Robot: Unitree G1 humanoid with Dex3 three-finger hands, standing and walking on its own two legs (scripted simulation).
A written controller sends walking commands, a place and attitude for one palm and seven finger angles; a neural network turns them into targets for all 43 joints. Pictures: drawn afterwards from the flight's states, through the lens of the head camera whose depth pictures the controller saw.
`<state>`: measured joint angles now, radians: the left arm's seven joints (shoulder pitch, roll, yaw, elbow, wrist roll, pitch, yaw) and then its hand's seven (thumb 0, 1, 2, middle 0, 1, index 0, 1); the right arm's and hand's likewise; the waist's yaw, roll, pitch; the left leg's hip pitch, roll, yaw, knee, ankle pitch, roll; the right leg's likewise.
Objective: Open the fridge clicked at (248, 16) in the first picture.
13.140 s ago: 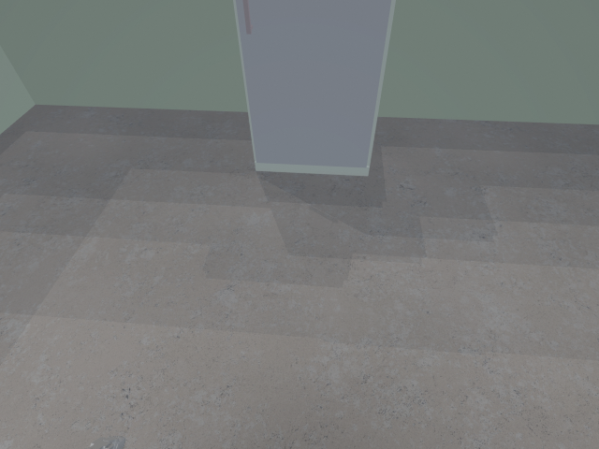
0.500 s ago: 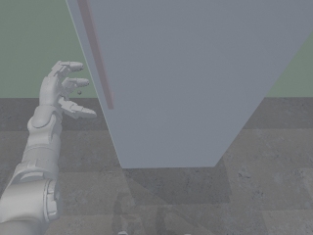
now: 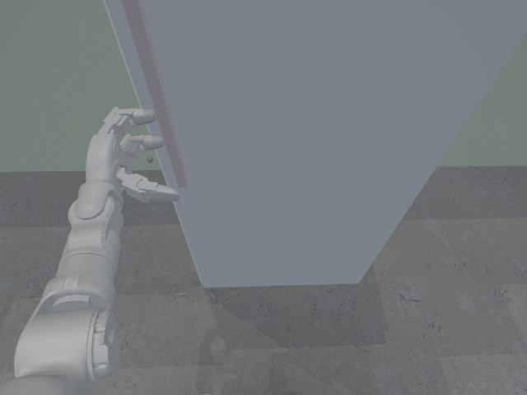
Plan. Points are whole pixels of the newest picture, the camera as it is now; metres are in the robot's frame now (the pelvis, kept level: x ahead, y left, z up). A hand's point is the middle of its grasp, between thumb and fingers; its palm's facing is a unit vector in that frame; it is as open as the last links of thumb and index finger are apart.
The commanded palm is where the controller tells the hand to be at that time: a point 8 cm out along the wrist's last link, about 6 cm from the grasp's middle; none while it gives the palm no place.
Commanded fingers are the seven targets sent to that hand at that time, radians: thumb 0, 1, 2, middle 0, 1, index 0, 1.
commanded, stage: feel for the door with the fingertips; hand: left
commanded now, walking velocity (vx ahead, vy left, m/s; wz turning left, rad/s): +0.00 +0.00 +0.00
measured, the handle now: (162, 91) +0.51 +0.14 +0.19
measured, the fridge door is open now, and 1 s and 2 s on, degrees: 0 0 0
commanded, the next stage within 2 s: slide the fingers in behind the handle in 0.32 s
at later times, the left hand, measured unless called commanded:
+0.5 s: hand (151, 148) +0.47 +0.17 +0.11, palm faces +0.01 -1.00 -0.01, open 13.6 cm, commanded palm +0.44 +0.22 +0.11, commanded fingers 0.00 -0.50 0.30 -0.30 -1.20 -0.30 -1.20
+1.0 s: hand (162, 154) +0.46 +0.16 +0.11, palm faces +0.02 -1.00 +0.00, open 14.0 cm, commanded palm +0.43 +0.21 +0.11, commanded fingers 0.00 -0.50 0.30 -0.30 -1.20 -0.30 -1.20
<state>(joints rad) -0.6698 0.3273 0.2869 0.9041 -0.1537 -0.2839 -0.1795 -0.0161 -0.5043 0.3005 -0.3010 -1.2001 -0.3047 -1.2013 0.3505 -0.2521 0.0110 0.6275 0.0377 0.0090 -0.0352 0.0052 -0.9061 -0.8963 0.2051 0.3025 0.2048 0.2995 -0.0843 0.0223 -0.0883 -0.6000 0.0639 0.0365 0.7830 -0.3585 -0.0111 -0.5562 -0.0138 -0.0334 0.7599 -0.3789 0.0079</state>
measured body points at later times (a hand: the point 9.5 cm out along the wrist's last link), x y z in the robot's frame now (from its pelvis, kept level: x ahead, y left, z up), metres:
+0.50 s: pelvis -0.01 +0.00 -0.01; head +0.06 +0.01 +0.44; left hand +0.46 +0.23 +0.12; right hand +0.03 -0.26 -0.12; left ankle +0.01 +0.13 -0.71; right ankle +0.00 -0.13 -0.71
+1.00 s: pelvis +0.00 +0.00 +0.00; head +0.06 +0.00 +0.44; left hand +0.45 +0.21 +0.11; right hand +0.06 -0.26 -0.12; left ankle +0.01 +0.13 -0.71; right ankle +0.00 -0.13 -0.71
